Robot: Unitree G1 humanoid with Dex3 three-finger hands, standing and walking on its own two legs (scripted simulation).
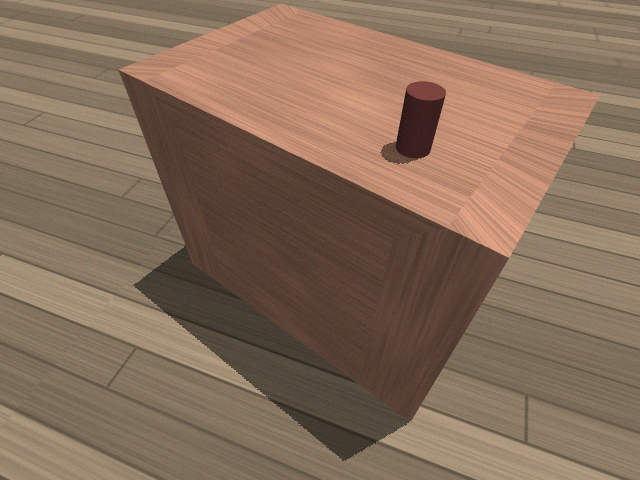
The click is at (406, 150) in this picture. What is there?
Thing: squat round
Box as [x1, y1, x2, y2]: [396, 81, 445, 157]
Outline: 435,83 418,81 409,84 406,88 396,141 396,149 403,155 409,157 422,157 428,154 430,150 445,95 444,89
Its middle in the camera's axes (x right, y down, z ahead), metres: +0.19 -0.23 +0.73
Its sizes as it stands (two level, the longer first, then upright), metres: 0.069 0.069 0.120
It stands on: a support 0.80 m high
